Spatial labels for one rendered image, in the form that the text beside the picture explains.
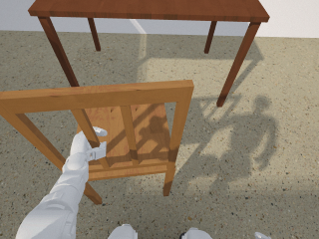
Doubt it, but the robot thigh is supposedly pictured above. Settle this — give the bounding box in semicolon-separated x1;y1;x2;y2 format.
108;226;138;239
181;229;212;239

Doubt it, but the robot right thigh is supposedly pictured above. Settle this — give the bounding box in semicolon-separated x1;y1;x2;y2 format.
181;229;212;239

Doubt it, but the left robot upper arm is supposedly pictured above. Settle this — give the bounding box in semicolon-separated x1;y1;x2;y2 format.
18;209;77;239

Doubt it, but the robot left thigh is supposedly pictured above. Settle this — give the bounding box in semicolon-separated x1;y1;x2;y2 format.
108;226;138;239

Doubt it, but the chair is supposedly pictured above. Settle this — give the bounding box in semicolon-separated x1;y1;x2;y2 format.
0;80;194;205

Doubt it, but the robot left forearm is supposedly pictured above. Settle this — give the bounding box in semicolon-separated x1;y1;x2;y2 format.
15;153;89;239

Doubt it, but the robot left hand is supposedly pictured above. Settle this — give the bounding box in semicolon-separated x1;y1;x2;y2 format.
70;126;108;161

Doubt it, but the table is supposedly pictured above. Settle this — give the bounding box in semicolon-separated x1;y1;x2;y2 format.
28;0;270;108

